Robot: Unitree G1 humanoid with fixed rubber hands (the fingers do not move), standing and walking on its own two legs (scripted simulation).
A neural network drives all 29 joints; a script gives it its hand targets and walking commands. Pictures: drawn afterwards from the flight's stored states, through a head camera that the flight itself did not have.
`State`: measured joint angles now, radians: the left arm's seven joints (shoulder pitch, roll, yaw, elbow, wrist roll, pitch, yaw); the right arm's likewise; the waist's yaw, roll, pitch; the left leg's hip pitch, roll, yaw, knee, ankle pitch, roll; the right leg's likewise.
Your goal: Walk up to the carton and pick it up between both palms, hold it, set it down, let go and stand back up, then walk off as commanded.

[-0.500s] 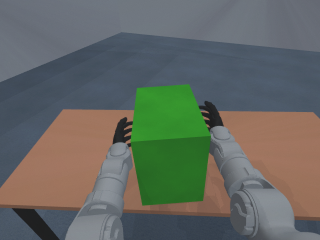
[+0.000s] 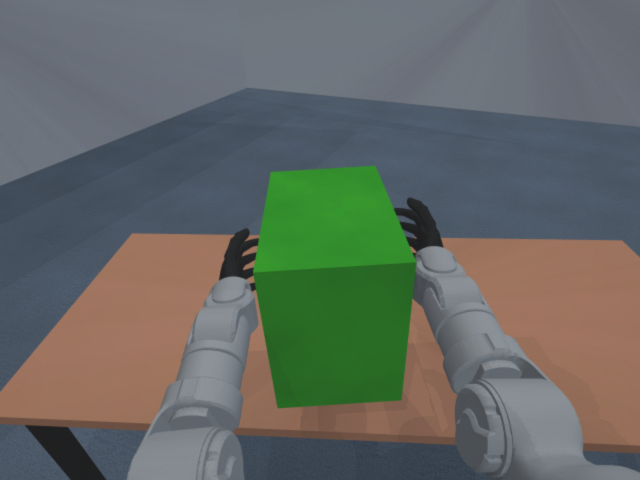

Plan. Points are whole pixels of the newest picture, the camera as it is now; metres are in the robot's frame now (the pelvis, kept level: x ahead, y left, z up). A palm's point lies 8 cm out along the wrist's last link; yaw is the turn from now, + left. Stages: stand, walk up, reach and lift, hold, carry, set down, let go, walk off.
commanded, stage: reach and lift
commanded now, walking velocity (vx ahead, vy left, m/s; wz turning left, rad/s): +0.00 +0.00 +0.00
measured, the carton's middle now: (330, 276) +0.41 +0.01 +0.11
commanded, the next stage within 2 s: hold in 0.60 s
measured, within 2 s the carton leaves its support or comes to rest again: neither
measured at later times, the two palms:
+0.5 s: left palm (234, 276) +0.36 +0.14 +0.15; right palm (429, 249) +0.38 -0.12 +0.18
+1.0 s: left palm (228, 272) +0.34 +0.14 +0.17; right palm (431, 243) +0.37 -0.12 +0.19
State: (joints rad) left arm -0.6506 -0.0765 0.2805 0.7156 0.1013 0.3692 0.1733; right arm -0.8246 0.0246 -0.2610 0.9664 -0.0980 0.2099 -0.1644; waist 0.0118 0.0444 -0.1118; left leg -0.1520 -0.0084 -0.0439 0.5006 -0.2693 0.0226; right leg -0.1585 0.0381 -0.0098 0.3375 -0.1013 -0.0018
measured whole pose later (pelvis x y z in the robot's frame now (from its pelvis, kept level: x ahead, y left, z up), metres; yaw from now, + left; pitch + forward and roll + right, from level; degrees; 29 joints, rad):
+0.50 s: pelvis +0.00 +0.00 +0.00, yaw +0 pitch -5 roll -2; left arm -0.67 -0.07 0.28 0.68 0.10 0.42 0.17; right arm -0.82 0.03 -0.26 0.93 -0.09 0.23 -0.17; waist 0.01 0.04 -0.11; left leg -0.15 -0.01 -0.04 0.50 -0.27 0.02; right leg -0.16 0.04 -0.01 0.34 -0.10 0.00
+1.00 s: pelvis -0.01 +0.00 +0.00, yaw +0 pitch -7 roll -2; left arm -0.67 -0.07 0.28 0.60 0.11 0.51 0.16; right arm -0.82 0.03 -0.25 0.87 -0.05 0.30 -0.18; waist 0.01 0.04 -0.11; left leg -0.12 -0.01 -0.04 0.50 -0.26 0.02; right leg -0.13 0.04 -0.01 0.34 -0.10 0.00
